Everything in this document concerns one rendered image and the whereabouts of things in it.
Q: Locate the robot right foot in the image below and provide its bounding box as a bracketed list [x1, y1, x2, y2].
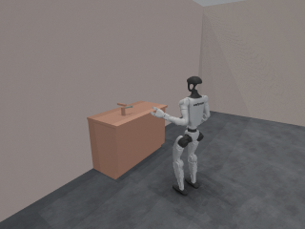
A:
[185, 177, 199, 189]

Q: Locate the left robot hand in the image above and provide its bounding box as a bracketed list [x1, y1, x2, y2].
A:
[150, 106, 164, 118]

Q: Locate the left robot shin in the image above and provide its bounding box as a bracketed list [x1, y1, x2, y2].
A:
[173, 161, 184, 191]

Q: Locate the robot left forearm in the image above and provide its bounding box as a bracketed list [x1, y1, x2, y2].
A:
[162, 113, 186, 125]

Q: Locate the robot right forearm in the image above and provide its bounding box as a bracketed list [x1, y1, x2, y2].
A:
[196, 118, 208, 127]

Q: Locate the right robot upper arm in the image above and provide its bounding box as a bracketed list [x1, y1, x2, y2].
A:
[201, 95, 211, 119]

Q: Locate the counter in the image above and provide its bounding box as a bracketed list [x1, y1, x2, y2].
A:
[87, 100, 168, 179]

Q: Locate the left robot upper arm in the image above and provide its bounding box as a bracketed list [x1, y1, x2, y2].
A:
[178, 97, 190, 127]

